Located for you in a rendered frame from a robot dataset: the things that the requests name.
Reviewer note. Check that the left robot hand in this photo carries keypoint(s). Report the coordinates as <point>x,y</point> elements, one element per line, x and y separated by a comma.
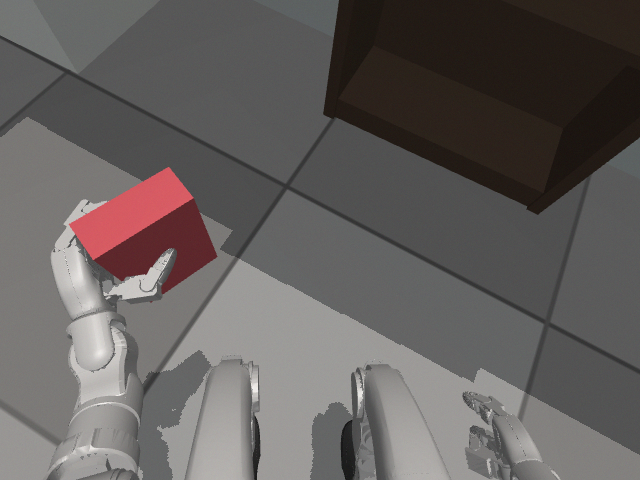
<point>85,287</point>

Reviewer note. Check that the carton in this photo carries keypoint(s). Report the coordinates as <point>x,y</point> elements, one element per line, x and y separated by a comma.
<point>129,233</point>

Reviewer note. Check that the right robot arm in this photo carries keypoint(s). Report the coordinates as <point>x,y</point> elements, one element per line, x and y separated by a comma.
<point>532,470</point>

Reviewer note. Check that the bookshelf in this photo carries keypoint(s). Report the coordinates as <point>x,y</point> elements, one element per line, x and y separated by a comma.
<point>525,97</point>

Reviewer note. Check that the right robot hand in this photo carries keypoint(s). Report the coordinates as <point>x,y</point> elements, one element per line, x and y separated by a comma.
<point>493,454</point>

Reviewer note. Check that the left robot arm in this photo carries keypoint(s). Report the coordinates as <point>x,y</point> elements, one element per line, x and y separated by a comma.
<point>101,443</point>

